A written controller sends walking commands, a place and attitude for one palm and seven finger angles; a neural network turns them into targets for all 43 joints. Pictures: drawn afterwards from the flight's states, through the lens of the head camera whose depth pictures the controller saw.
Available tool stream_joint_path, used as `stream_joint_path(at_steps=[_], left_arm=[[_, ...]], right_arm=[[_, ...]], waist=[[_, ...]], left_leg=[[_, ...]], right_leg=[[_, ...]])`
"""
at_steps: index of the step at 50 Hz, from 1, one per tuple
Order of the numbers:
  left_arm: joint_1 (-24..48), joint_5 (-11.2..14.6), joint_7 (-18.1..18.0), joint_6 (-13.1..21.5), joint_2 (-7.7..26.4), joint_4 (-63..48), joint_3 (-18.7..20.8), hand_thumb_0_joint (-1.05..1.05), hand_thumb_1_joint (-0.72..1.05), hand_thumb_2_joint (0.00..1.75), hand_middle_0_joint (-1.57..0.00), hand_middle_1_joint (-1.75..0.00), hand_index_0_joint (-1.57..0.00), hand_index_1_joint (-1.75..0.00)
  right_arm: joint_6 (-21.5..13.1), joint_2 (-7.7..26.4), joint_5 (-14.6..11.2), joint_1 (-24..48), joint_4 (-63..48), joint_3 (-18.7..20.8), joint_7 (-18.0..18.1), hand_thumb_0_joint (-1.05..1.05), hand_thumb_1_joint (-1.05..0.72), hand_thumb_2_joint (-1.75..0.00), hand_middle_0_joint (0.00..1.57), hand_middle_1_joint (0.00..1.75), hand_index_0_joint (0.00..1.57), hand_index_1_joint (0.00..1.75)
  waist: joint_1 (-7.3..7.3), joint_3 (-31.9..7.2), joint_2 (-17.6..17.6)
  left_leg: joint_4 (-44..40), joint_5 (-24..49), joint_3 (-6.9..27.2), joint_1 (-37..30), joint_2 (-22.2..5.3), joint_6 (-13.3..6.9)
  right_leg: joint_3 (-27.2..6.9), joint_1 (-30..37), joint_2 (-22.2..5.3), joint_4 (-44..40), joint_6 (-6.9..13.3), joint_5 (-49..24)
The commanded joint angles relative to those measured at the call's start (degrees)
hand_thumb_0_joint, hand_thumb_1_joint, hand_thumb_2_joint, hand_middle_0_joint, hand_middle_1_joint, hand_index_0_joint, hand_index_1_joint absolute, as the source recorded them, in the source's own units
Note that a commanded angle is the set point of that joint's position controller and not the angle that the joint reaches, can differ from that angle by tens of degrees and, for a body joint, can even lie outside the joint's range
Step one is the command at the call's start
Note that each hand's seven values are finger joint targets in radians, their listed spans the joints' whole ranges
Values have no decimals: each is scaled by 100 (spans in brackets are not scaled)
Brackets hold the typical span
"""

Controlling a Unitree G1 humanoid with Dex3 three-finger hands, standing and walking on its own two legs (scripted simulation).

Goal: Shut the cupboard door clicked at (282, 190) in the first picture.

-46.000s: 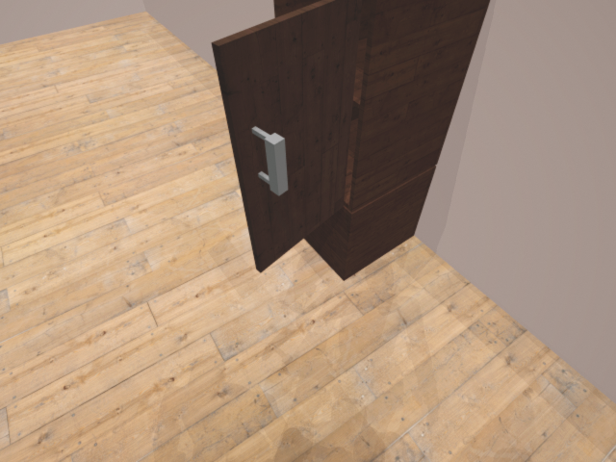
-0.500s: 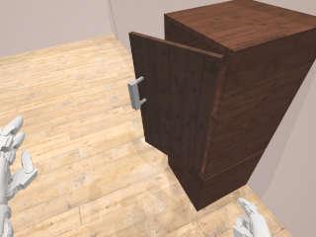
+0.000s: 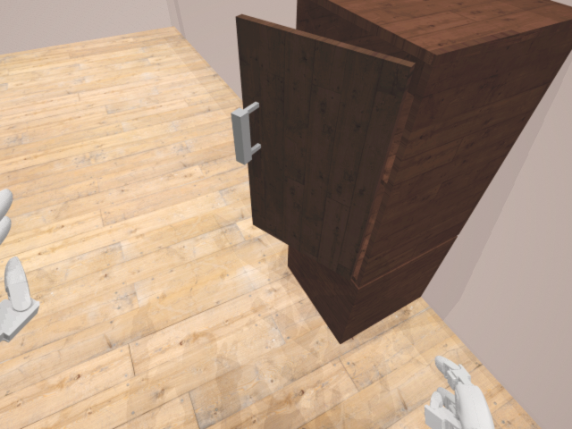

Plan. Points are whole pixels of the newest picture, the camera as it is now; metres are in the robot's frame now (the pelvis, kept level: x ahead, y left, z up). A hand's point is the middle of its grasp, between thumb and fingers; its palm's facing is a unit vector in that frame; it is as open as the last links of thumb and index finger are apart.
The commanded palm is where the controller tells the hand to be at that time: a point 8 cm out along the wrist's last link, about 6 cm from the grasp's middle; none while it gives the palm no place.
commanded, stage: step back with the hand held close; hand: left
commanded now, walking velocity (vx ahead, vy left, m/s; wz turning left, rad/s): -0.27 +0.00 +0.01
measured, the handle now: (248, 132) +0.70 +0.13 +0.03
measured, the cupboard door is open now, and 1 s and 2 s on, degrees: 25 25 25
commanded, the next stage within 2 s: stop stepping back and stand still in 0.52 s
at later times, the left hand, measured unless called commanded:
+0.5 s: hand out of the picture +0.09 +0.28 +0.19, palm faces +0.49 -0.75 -0.43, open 7.4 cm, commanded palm +0.02 +0.31 +0.18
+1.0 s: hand out of the picture -0.03 +0.27 +0.18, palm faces +0.43 -0.79 -0.44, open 7.4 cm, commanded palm -0.09 +0.32 +0.18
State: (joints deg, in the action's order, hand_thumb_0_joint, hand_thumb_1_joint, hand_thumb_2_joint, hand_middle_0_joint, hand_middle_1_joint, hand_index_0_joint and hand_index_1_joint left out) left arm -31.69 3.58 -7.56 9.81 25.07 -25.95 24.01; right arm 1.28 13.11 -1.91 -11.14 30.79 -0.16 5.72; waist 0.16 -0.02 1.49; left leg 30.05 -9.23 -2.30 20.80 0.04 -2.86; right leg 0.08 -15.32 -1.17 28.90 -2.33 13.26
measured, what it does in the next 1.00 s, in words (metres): walks backwards: right foot, then left foot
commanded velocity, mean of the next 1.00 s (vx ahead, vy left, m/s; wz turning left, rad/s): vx -0.11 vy -0.02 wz -0.04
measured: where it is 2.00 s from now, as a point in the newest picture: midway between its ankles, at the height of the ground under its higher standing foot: outside the picture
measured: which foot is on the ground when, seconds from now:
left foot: down 0.00-0.58, up 0.60-0.70, down 0.72-0.96, up 0.98-1.00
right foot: down 0.00-0.38, up 0.40-0.54, down 0.56-0.76, up 0.78-0.94, down 0.96-1.00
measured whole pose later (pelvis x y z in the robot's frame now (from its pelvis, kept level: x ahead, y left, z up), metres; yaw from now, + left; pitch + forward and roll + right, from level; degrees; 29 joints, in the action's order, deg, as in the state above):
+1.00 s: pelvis -0.22 +0.01 +0.00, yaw +1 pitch +0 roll -1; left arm -32.8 2.9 -9.1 9.1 25.5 -32.3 23.7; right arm -4.5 10.4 0.6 -14.3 34.9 -1.3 3.5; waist 0.2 -1.9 -1.6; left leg 36.5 -17.8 -3.5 28.1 -0.4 0.8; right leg 1.7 -11.2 3.9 26.9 4.9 16.6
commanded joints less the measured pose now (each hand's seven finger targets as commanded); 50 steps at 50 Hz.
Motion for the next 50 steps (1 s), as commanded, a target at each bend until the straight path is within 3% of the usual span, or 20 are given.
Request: stream_joint_path(at_steps=[1,5,12,16,19,20,24,26,29,30,33,35,36,37,39,44,46,47,48,50], left_arm=[[337,-109,-156,502,891,-1209,805,0,90,90,-20,-30,-20,-30],[513,-189,-189,597,1040,-1365,953,0,90,90,-20,-30,-20,-30],[800,-105,-364,640,928,-1378,577,0,90,90,-20,-30,-20,-30],[880,-106,-430,696,1071,-1318,697,0,90,90,-20,-30,-20,-30],[747,-131,-370,815,1070,-1536,972,0,90,90,-20,-30,-20,-30],[798,-107,-325,854,1249,-1666,1089,0,90,90,-20,-30,-20,-30],[-45,76,-226,870,1020,-1458,1046,0,90,90,-20,-30,-20,-30],[-45,136,-173,896,973,-1518,884,0,90,90,-20,-30,-20,-30],[649,43,-258,940,1268,-1599,806,0,90,90,-20,-30,-20,-30],[824,25,-302,779,1174,-1510,653,0,90,90,-20,-30,-20,-30],[974,-89,-345,474,1028,-1195,538,0,90,90,-20,-30,-20,-30],[1512,-104,-336,463,1142,-1425,584,0,90,90,-20,-30,-20,-30],[1401,-129,-353,510,1092,-1383,648,0,90,90,-20,-30,-20,-30],[1327,-121,-362,552,1055,-1422,681,0,90,90,-20,-30,-20,-30],[808,-121,-293,467,902,-1336,757,0,90,90,-20,-30,-20,-30],[124,-83,-268,247,769,-1810,478,0,90,90,-20,-30,-20,-30],[51,-91,-291,171,947,-1806,570,0,90,90,-20,-30,-20,-30],[187,-81,-287,176,1164,-1798,741,0,90,90,-20,-30,-20,-30],[521,-38,-305,222,1339,-1823,888,0,90,90,-20,-30,-20,-30],[938,-60,-371,244,1155,-1487,756,0,90,90,-20,-30,-20,-30]], right_arm=[[-475,805,62,546,-846,305,60,0,-90,-90,20,30,20,30],[-636,865,124,469,-756,352,34,0,-90,-90,20,30,20,30],[-693,596,194,232,-391,274,-33,0,-90,-90,20,30,20,30],[-690,650,173,279,-391,257,45,0,-90,-90,20,30,20,30],[-826,802,156,525,-522,306,76,0,-90,-90,20,30,20,30],[-866,692,199,551,-526,344,69,0,-90,-90,20,30,20,30],[-1003,626,195,512,-428,403,-141,0,-90,-90,20,30,20,30],[-1018,545,182,511,-378,346,-184,0,-90,-90,20,30,20,30],[-947,411,212,342,-140,281,-175,0,-90,-90,20,30,20,30],[-927,491,181,364,-38,380,-152,0,-90,-90,20,30,20,30],[-771,435,229,367,-142,188,-44,0,-90,-90,20,30,20,30],[-811,672,171,419,-201,246,76,0,-90,-90,20,30,20,30],[-907,736,161,364,-254,239,111,0,-90,-90,20,30,20,30],[-1004,719,110,307,-320,231,116,0,-90,-90,20,30,20,30],[-1006,661,167,251,-326,230,46,0,-90,-90,20,30,20,30],[-961,518,188,314,-458,221,-148,0,-90,-90,20,30,20,30],[-839,499,259,228,-405,208,-140,0,-90,-90,20,30,20,30],[-750,503,313,194,-336,248,-153,0,-90,-90,20,30,20,30],[-698,580,326,145,-213,270,-147,0,-90,-90,20,30,20,30],[-654,629,246,139,-152,334,-164,0,-90,-90,20,30,20,30]], waist=[[-56,-453,713],[-56,-447,724],[111,-281,-681],[153,-120,-39],[-8,-473,1547],[-49,-678,1542],[-78,-823,1371],[-37,-763,1216],[41,-755,-900],[-18,-813,-1313],[117,-115,-879],[107,-12,321],[26,-130,973],[-20,-366,919],[48,-475,1719],[13,-620,1006],[65,-610,486],[46,-643,-147],[60,-521,-733],[68,-265,-1056]], left_leg=[[-1603,-2832,1073,1950,-908,-313],[-1340,-3184,1027,2085,-857,-291],[976,-1379,271,-341,-73,244],[41,-1927,799,-170,-400,91],[-2275,-3829,2267,2065,-1593,-421],[-2343,-3404,2391,1985,-1743,-458],[-1861,-2553,1265,1148,-1433,-129],[-1494,-2244,888,752,-1206,174],[1345,-989,-108,-874,-198,636],[2257,-1287,105,-906,-13,612],[1269,-1033,370,-303,-275,381],[-472,-812,646,-544,-446,219],[-1229,-1202,1299,-298,-964,32],[-1643,-1756,1759,-121,-1259,-95],[-2867,-4371,2370,667,-1547,52],[-2121,-2856,800,367,-907,340],[-900,-2158,204,302,-374,447],[581,-1557,-82,179,-171,439],[1858,-1064,-71,295,-104,414],[3205,-1295,432,1088,-197,406]], right_leg=[[-55,1640,247,568,94,-119],[-218,1412,237,544,167,432],[-1315,-1647,-984,-1278,745,1690],[-600,-1788,-426,-767,441,1970],[84,685,664,1912,124,998],[26,770,666,2425,136,1032],[264,594,666,1315,316,1585],[155,497,434,26,405,1496],[-1908,-1604,-1413,-1655,1076,751],[-2168,-1966,-1663,-1696,1303,813],[-1189,-1358,-1160,-802,902,-336],[-631,-1187,-415,-174,457,462],[-326,-780,81,194,246,725],[-112,-244,347,454,156,603],[24,307,678,1613,137,1315],[489,1042,707,-97,377,1146],[-81,919,156,-932,722,1223],[-1112,348,-607,-1401,1118,1842],[-2039,-330,-1482,-1859,1534,2244],[-2534,-649,-1809,-1967,1745,3266]])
